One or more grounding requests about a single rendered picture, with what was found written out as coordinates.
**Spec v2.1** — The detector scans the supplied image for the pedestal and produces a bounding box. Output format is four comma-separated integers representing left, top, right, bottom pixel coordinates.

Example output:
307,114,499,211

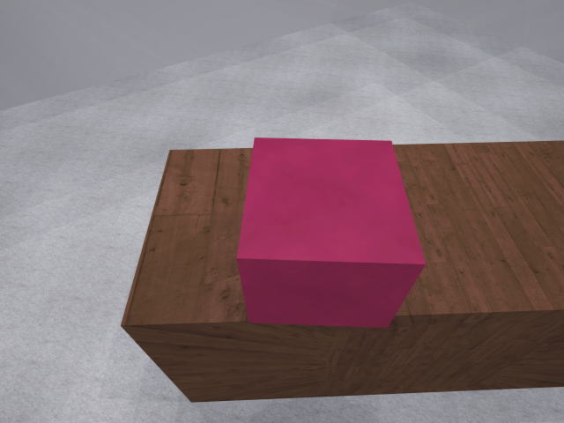
121,140,564,403

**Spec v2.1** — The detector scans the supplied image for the carton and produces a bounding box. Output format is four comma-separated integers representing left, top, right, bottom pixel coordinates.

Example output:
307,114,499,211
237,137,426,328

